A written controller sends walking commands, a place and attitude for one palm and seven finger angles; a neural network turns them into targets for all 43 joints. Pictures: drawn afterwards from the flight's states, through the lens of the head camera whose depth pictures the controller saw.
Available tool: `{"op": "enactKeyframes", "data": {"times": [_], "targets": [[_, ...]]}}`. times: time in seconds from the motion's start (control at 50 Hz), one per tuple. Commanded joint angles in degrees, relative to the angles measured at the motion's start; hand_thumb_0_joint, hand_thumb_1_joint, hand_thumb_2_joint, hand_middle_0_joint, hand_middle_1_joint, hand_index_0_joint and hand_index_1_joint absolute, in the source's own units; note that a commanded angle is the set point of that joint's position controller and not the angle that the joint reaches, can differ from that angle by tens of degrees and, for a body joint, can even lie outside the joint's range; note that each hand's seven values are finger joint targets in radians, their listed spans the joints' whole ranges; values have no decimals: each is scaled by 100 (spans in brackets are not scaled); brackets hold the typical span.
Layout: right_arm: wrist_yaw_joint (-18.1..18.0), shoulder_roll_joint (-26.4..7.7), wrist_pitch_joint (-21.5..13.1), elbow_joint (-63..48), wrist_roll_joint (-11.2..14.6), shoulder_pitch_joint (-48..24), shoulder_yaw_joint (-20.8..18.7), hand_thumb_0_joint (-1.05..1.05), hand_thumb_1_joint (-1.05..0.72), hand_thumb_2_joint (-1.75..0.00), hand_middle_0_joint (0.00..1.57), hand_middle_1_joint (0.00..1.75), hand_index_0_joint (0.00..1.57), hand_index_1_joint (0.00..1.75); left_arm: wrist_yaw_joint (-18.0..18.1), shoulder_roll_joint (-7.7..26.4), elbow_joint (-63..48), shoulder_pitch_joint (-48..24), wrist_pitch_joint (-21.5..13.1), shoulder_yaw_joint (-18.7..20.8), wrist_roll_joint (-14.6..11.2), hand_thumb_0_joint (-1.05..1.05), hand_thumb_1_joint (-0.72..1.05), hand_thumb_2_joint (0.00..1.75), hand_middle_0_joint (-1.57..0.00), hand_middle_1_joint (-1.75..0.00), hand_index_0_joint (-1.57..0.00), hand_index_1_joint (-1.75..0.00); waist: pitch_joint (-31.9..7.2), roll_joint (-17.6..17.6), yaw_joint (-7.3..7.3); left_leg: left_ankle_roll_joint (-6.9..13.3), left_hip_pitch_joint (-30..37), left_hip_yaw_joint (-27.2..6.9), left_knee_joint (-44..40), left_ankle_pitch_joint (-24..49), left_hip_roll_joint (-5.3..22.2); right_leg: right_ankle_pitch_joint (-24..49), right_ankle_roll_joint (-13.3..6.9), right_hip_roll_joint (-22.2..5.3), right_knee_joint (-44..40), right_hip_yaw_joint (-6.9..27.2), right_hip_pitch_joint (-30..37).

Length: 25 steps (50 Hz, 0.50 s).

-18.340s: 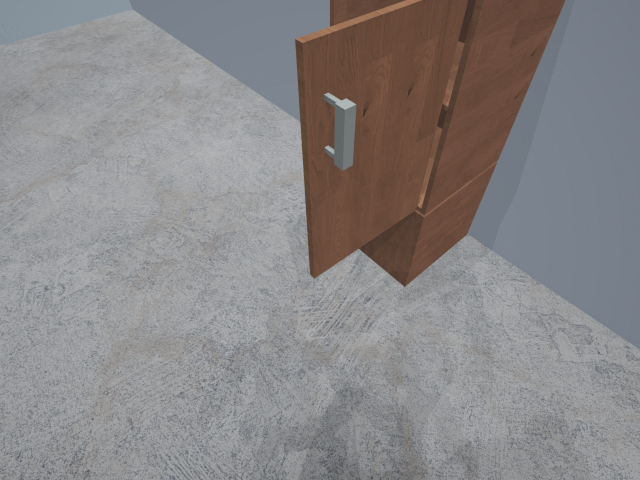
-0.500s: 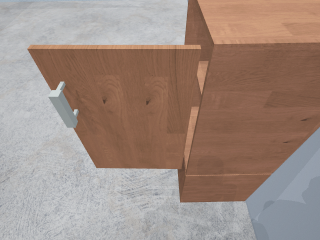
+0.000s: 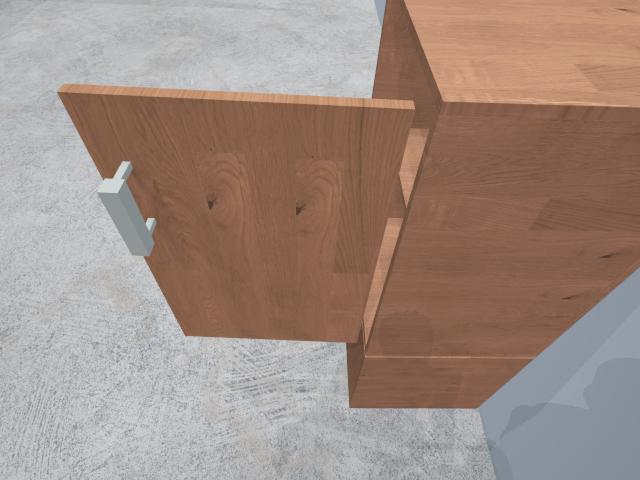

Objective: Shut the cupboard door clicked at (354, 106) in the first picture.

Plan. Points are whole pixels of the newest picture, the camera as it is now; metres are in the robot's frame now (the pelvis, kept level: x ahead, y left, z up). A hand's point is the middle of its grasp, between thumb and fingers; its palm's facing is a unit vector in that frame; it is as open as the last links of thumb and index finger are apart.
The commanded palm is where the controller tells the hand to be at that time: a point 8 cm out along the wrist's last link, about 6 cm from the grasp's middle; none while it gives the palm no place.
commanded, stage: look again from close up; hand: left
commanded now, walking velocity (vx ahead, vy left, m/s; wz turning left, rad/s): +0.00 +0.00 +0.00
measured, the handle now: (134, 209) +0.42 +0.29 +0.09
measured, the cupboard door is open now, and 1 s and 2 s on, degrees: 88 88 88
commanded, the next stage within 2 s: shuffle to correct the standing spot in 0.40 s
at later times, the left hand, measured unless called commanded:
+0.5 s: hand out of the picture +0.01 +0.19 -0.18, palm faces +0.02 -0.98 -0.20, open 7.4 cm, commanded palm none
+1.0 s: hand out of the picture -0.02 +0.26 -0.19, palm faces +0.07 -0.97 -0.23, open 7.4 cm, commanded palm none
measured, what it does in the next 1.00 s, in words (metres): lifts its left foot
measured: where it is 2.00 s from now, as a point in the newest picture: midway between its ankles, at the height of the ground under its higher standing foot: outside the picture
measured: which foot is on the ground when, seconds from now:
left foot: down 0.00-1.00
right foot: down 0.00-0.90, up 0.92-1.00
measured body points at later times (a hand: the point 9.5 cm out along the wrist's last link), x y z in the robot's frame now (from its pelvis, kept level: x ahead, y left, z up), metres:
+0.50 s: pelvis +0.00 +0.01 +0.00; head +0.02 +0.02 +0.45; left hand +0.01 +0.24 -0.16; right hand +0.01 -0.22 -0.15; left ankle -0.05 +0.10 -0.74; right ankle -0.05 -0.08 -0.74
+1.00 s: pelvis -0.03 +0.06 -0.01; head +0.00 +0.08 +0.44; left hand -0.02 +0.31 -0.17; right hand +0.03 -0.17 -0.15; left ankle -0.03 +0.15 -0.74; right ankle -0.07 -0.07 -0.72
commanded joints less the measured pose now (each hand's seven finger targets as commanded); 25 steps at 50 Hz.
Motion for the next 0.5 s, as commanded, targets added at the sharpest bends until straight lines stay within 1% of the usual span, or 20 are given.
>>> {"op": "enactKeyframes", "data": {"times": [0.0, 0.02, 0.04, 0.08, 0.12, 0.14, 0.16, 0.18, 0.24, 0.26, 0.32, 0.34, 0.38, 0.4, 0.42, 0.44, 0.46, 0.48], "targets": [[-25, -687, -84, -127, 8, 302, -128, 0, -90, -90, 20, 30, 20, 30, 66, 683, -198, 299, -103, 113, 4, 0, 90, 90, -20, -30, -20, -30, -104, 148, -27, 85, 44, -625, -258, 1883, 678, 2361, 3, -908, -185, 717, 10], [-27, -699, -87, -124, 5, 303, -128, 0, -90, -90, 20, 30, 20, 30, 66, 685, -190, 312, -103, 112, 3, 0, 90, 90, -20, -30, -20, -30, -166, 126, -29, 88, 100, -631, -260, 1925, 689, 2367, 0, -911, -180, 719, 16], [-30, -669, -97, -114, 10, 323, -132, 0, -90, -90, 20, 30, 20, 30, 63, 681, -202, 301, -100, 127, 5, 0, 90, 90, -20, -30, -20, -30, -154, 100, -19, 103, 94, -625, -280, 1976, 686, 2367, 5, -894, -172, 669, 48], [-33, -696, -86, -98, 6, 317, -136, 0, -90, -90, 20, 30, 20, 30, 64, 686, -188, 260, -89, 124, 4, 0, 90, 90, -20, -30, -20, -30, -41, 145, -24, 96, 39, -659, -314, 1907, 685, 2216, -4, -899, -189, 688, -12], [-30, -702, -93, -92, 0, 335, -135, 0, -90, -90, 20, 30, 20, 30, 62, 685, -173, 269, -89, 125, 5, 0, 90, 90, -20, -30, -20, -30, -125, 150, -23, 101, 101, -657, -320, 1959, 697, 2185, 0, -907, -189, 672, 7], [-33, -667, -98, -82, 7, 340, -129, 0, -90, -90, 20, 30, 20, 30, 57, 676, -192, 267, -82, 134, 8, 0, 90, 90, -20, -30, -20, -30, -51, 168, -10, 114, 60, -650, -351, 1964, 686, 2157, 4, -884, -190, 645, 6], [-33, -698, -98, -75, 2, 342, -134, 0, -90, -90, 20, 30, 20, 30, 60, 692, -176, 256, -82, 134, 6, 0, 90, 90, -20, -30, -20, -30, -104, 165, -14, 111, 73, -677, -342, 1977, 687, 2123, -1, -900, -182, 662, 18], [-34, -702, -99, -80, 1, 321, -140, 0, -90, -90, 20, 30, 20, 30, 59, 691, -174, 265, -83, 137, 3, 0, 90, 90, -20, -30, -20, -30, -98, 187, -3, 111, 101, -667, -329, 1994, 688, 2167, -2, -909, -198, 672, 4], [-33, -676, -100, -68, 8, 357, -135, 0, -90, -90, 20, 30, 20, 30, 50, 686, -176, 240, -77, 140, 12, 0, 90, 90, -20, -30, -20, -30, -37, 78, -13, 124, 57, -683, -401, 1889, 692, 2027, 2, -887, -220, 648, -6], [-31, -711, -97, -56, 2, 339, -137, 0, -90, -90, 20, 30, 20, 30, 53, 693, -167, 227, -74, 133, 7, 0, 90, 90, -20, -30, -20, -30, -17, 121, -5, 117, 54, -695, -396, 1892, 684, 2016, 1, -901, -216, 672, -21], [-31, -737, -105, -64, 2, 342, -135, 0, -90, -90, 20, 30, 20, 30, 50, 705, -161, 206, -72, 139, 7, 0, 90, 90, -20, -30, -20, -30, -87, 131, -15, 119, 105, -709, -411, 1964, 697, 1976, 4, -911, -222, 656, -12], [-33, -694, -109, -52, 8, 344, -136, 0, -90, -90, 20, 30, 20, 30, 47, 697, -169, 211, -68, 149, 12, 0, 90, 90, -20, -30, -20, -30, -12, 130, 2, 134, 57, -701, -431, 1954, 689, 1951, 11, -894, -226, 630, -12], [-32, -725, -104, -54, 1, 322, -147, 0, -90, -90, 20, 30, 20, 30, 49, 697, -138, 220, -71, 134, 7, 0, 90, 90, -20, -30, -20, -30, -37, 113, -11, 125, 115, -722, -415, 1945, 691, 1949, 10, -908, -233, 664, -62], [-32, -733, -108, -57, 4, 341, -147, 0, -90, -90, 20, 30, 20, 30, 47, 698, -139, 212, -70, 136, 8, 0, 90, 90, -20, -30, -20, -30, -80, 158, -16, 126, 128, -716, -426, 1971, 696, 1940, 10, -915, -239, 658, -37], [-29, -739, -105, -44, 4, 331, -141, 0, -90, -90, 20, 30, 20, 30, 47, 712, -142, 209, -74, 140, 10, 0, 90, 90, -20, -30, -20, -30, -95, 98, -13, 122, 132, -717, -416, 1956, 696, 1947, 16, -915, -251, 655, -24], [-30, -700, -105, -42, 11, 330, -144, 0, -90, -90, 20, 30, 20, 30, 44, 695, -148, 207, -72, 142, 14, 0, 90, 90, -20, -30, -20, -30, -23, 65, -8, 137, 79, -724, -457, 1892, 688, 1912, 13, -900, -258, 652, -39], [-27, -727, -110, -50, 7, 316, -146, 0, -90, -90, 20, 30, 20, 30, 44, 693, -138, 227, -69, 136, 12, 0, 90, 90, -20, -30, -20, -30, -45, 138, -1, 130, 98, -719, -450, 1889, 684, 1891, 18, -921, -258, 661, -48], [-27, -738, -113, -48, 5, 316, -147, 0, -90, -90, 20, 30, 20, 30, 43, 714, -134, 230, -73, 136, 11, 0, 90, 90, -20, -30, -20, -30, -95, 124, -10, 128, 140, -725, -441, 1938, 687, 1920, 19, -925, -253, 658, -37]]}}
